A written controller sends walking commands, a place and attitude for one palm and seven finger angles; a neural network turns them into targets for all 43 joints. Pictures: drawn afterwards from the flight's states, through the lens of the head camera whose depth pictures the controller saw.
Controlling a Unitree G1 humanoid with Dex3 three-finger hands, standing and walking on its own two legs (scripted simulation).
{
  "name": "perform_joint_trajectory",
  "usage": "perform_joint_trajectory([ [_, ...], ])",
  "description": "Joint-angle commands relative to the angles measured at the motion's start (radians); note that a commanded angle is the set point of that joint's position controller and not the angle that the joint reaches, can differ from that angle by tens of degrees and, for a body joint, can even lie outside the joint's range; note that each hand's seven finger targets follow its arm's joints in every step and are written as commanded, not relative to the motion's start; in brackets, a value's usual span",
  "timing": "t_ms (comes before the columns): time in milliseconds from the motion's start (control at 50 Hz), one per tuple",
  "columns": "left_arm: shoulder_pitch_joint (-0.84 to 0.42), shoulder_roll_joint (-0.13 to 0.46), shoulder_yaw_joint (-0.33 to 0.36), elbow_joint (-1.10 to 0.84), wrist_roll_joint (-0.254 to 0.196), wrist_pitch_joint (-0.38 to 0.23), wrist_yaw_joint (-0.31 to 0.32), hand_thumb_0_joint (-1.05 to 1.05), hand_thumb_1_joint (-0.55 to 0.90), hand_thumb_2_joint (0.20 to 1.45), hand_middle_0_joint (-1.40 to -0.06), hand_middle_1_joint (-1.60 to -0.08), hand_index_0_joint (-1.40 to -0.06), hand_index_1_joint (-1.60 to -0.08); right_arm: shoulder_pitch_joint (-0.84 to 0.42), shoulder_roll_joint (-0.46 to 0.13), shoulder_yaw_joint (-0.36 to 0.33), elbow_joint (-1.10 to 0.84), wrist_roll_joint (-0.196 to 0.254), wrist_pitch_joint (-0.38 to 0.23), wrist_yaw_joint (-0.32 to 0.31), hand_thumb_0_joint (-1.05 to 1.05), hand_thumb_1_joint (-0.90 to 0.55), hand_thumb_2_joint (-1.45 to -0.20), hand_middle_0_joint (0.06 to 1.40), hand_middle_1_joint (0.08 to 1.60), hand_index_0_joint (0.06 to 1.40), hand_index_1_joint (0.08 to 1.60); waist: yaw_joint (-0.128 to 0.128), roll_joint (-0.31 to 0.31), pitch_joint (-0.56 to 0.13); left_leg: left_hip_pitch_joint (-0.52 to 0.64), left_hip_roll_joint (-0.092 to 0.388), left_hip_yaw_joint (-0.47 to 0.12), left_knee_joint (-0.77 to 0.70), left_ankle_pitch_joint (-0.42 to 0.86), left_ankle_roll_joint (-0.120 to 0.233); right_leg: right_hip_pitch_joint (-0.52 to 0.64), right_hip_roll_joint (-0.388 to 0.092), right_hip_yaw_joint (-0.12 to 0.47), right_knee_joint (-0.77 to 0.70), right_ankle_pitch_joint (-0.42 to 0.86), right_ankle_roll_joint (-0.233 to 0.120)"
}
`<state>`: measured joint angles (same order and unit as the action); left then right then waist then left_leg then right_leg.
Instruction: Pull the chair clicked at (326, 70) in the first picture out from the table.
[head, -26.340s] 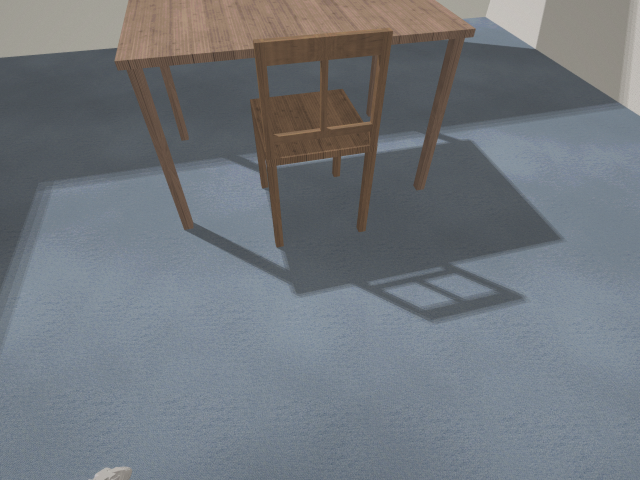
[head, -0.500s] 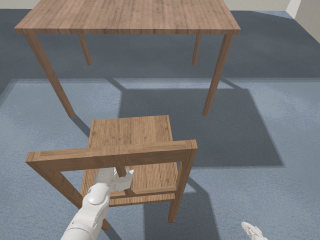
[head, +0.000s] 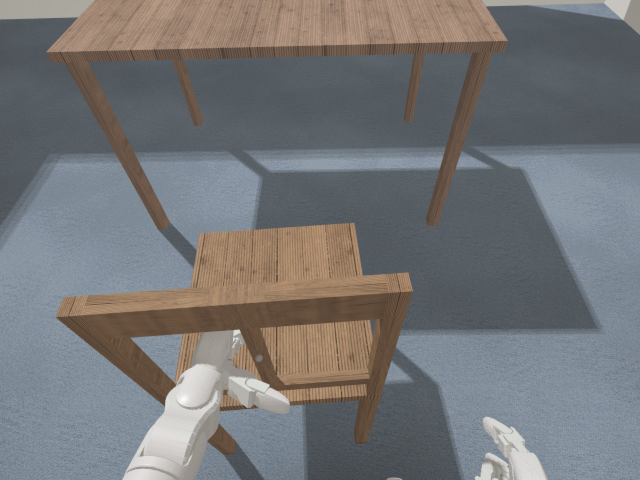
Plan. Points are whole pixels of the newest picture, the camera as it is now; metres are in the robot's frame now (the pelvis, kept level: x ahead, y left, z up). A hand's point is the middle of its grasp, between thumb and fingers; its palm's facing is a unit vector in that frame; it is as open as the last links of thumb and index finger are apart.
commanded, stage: open the thumb and straighten the fingers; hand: left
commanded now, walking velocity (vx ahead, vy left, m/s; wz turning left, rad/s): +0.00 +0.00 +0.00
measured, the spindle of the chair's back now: (260, 355) +0.31 +0.10 -0.09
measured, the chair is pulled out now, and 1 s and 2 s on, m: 0.61 0.61 0.61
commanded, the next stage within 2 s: draw the fingers out of the gap in 0.10 s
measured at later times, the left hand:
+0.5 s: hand (241, 409) +0.22 +0.11 -0.04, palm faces -0.09 -0.99 -0.13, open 17.5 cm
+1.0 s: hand (229, 468) +0.16 +0.11 -0.03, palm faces -0.08 -0.99 -0.12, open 17.5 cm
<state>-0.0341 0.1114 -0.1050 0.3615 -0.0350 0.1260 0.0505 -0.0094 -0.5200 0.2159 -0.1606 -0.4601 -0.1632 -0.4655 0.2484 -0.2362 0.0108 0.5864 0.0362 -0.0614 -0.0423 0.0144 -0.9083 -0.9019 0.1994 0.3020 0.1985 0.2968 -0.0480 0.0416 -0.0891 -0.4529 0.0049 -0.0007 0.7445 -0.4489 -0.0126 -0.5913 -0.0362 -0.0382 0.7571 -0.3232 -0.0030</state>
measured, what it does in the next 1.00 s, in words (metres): stands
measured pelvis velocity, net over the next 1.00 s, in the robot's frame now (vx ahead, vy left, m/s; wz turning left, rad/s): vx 0.00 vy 0.01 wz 0.04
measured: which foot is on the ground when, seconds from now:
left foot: down 0.00-1.00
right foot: down 0.00-1.00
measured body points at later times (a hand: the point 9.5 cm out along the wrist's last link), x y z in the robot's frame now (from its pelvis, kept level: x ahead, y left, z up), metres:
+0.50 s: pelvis +0.01 +0.00 -0.01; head +0.05 -0.01 +0.44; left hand +0.22 +0.16 -0.02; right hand +0.17 -0.25 -0.10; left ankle -0.05 +0.13 -0.71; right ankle +0.03 -0.12 -0.71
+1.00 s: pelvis +0.00 +0.01 -0.03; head +0.03 +0.01 +0.42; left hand +0.16 +0.17 -0.02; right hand +0.19 -0.22 -0.09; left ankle -0.05 +0.13 -0.71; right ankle +0.03 -0.12 -0.71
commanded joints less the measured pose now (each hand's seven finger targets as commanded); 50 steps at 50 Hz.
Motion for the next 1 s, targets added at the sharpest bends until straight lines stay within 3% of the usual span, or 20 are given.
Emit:
perform_joint_trajectory([
  [0, -0.181, 0.063, 0.02, -0.259, -0.004, -0.047, 0.005, 0.0, -0.55, 0.2, 0.0, 0.0, 0.0, 0.0, -0.032, -0.131, -0.05, -0.147, 0.0, -0.049, -0.018, 0.0, -0.9, -0.9, 0.2, 0.3, 0.2, 0.3, -0.017, -0.088, -0.238, -0.022, -0.001, 0.01, -0.084, 0.312, 0.023, 0.257, -0.007, -0.02, -0.059, 0.296, -0.004],
  [80, -0.134, 0.086, 0.036, -0.289, -0.01, -0.029, -0.001, 0.0, -0.55, 0.2, 0.0, 0.0, 0.0, 0.0, -0.037, -0.134, -0.048, -0.156, 0.0, -0.05, -0.022, 0.0, -0.9, -0.9, 0.2, 0.3, 0.2, 0.3, -0.014, -0.096, -0.243, -0.039, -0.005, 0.007, -0.071, 0.301, 0.024, 0.265, -0.009, -0.019, -0.054, 0.299, -0.001],
  [100, -0.129, 0.085, 0.031, -0.284, -0.01, -0.024, -0.004, 0.0, -0.55, 0.2, 0.0, 0.0, 0.0, 0.0, -0.043, -0.134, -0.047, -0.158, 0.001, -0.049, -0.023, 0.0, -0.9, -0.9, 0.2, 0.3, 0.2, 0.3, -0.018, -0.1, -0.217, -0.053, -0.007, 0.008, -0.069, 0.284, 0.025, 0.256, -0.011, -0.017, -0.059, 0.285, 0.0],
  [160, -0.169, 0.11, 0.042, -0.316, -0.008, -0.016, -0.006, 0.0, -0.55, 0.2, 0.0, 0.0, 0.0, 0.0, -0.042, -0.136, -0.046, -0.159, 0.001, -0.049, -0.028, 0.0, -0.9, -0.9, 0.2, 0.3, 0.2, 0.3, -0.023, -0.078, -0.221, -0.051, -0.01, 0.008, -0.061, 0.272, 0.028, 0.249, -0.011, -0.014, -0.06, 0.268, 0.001],
  [180, -0.044, 0.122, 0.075, -0.268, -0.008, -0.011, -0.012, 0.0, -0.55, 0.2, 0.0, 0.0, 0.0, 0.0, -0.041, -0.136, -0.047, -0.165, -0.001, -0.048, -0.027, 0.0, -0.9, -0.9, 0.2, 0.3, 0.2, 0.3, 0.002, -0.084, -0.218, -0.067, -0.011, 0.009, -0.059, 0.278, 0.024, 0.257, -0.011, -0.018, -0.049, 0.271, -0.003],
  [200, -0.02, 0.098, 0.047, -0.304, -0.012, -0.012, -0.018, 0.0, -0.55, 0.2, 0.0, 0.0, 0.0, 0.0, -0.047, -0.133, -0.044, -0.176, 0.0, -0.047, -0.023, 0.0, -0.9, -0.9, 0.2, 0.3, 0.2, 0.3, 0.0, -0.078, -0.23, -0.067, -0.012, 0.01, -0.053, 0.284, 0.024, 0.258, -0.014, -0.018, -0.046, 0.282, -0.002],
  [280, 0.099, 0.094, 0.021, -0.421, -0.009, -0.018, -0.025, 0.0, -0.55, 0.2, 0.0, 0.0, 0.0, 0.0, -0.052, -0.127, -0.048, -0.208, 0.002, -0.056, -0.021, 0.0, -0.9, -0.9, 0.2, 0.3, 0.2, 0.3, 0.006, -0.051, -0.257, -0.056, -0.009, 0.008, -0.037, 0.322, 0.023, 0.27, -0.017, -0.022, -0.028, 0.323, -0.007],
  [360, 0.177, 0.108, 0.011, -0.514, -0.003, -0.018, -0.013, 0.0, -0.55, 0.2, 0.0, 0.0, 0.0, 0.0, -0.049, -0.131, -0.046, -0.225, 0.001, -0.067, -0.026, 0.0, -0.9, -0.9, 0.2, 0.3, 0.2, 0.3, -0.008, -0.091, -0.217, -0.088, -0.011, 0.001, -0.019, 0.292, 0.026, 0.241, -0.016, -0.022, -0.024, 0.301, -0.002],
  [400, 0.252, 0.123, 0.023, -0.567, 0.001, -0.024, -0.008, 0.0, -0.55, 0.2, 0.0, 0.0, 0.0, 0.0, -0.045, -0.127, -0.046, -0.235, -0.001, -0.074, -0.029, 0.0, -0.9, -0.9, 0.2, 0.3, 0.2, 0.3, 0.002, -0.072, -0.231, -0.09, -0.015, 0.001, -0.011, 0.296, 0.025, 0.242, -0.017, -0.021, -0.013, 0.3, -0.003],
  [540, 0.332, 0.108, -0.031, -0.671, 0.014, -0.025, -0.013, 0.0, -0.55, 0.2, 0.0, 0.0, 0.0, 0.0, -0.045, -0.127, -0.04, -0.248, -0.001, -0.096, -0.04, 0.0, -0.9, -0.9, 0.2, 0.3, 0.2, 0.3, -0.019, -0.052, -0.192, -0.093, -0.018, -0.018, 0.024, 0.272, 0.029, 0.156, -0.015, -0.032, 0.002, 0.23, -0.004],
  [640, 0.451, 0.125, -0.019, -0.698, 0.018, -0.011, -0.016, 0.0, -0.55, 0.2, 0.0, 0.0, 0.0, 0.0, -0.056, -0.123, -0.038, -0.261, -0.003, -0.102, -0.046, 0.0, -0.9, -0.9, 0.2, 0.3, 0.2, 0.3, -0.003, -0.065, -0.184, -0.126, -0.022, -0.027, 0.035, 0.249, 0.027, 0.146, -0.015, -0.037, 0.016, 0.193, -0.006],
  [760, 0.545, 0.096, -0.064, -0.784, 0.037, 0.004, -0.006, 0.0, -0.55, 0.2, 0.0, 0.0, 0.0, 0.0, -0.06, -0.11, -0.036, -0.297, -0.002, -0.098, -0.046, 0.0, -0.9, -0.9, 0.2, 0.3, 0.2, 0.3, 0.001, -0.046, -0.171, -0.135, -0.022, -0.033, 0.046, 0.229, 0.026, 0.103, -0.013, -0.043, 0.035, 0.141, -0.008],
  [800, 0.572, 0.097, -0.064, -0.792, 0.04, 0.009, -0.002, 0.0, -0.55, 0.2, 0.0, 0.0, 0.0, 0.0, -0.063, -0.108, -0.035, -0.304, -0.001, -0.093, -0.049, 0.0, -0.9, -0.9, 0.2, 0.3, 0.2, 0.3, -0.001, -0.071, -0.154, -0.154, -0.022, -0.036, 0.05, 0.205, 0.027, 0.087, -0.01, -0.044, 0.036, 0.114, -0.005],
  [980, 0.728, 0.085, -0.1, -0.895, 0.064, 0.008, 0.008, 0.0, -0.55, 0.2, 0.0, 0.0, 0.0, 0.0, -0.058, -0.097, -0.041, -0.344, 0.002, -0.085, -0.052, 0.0, -0.9, -0.9, 0.2, 0.3, 0.2, 0.3, 0.01, -0.034, -0.163, -0.175, -0.023, -0.04, 0.074, 0.213, 0.025, 0.055, -0.007, -0.049, 0.072, 0.101, -0.011],
])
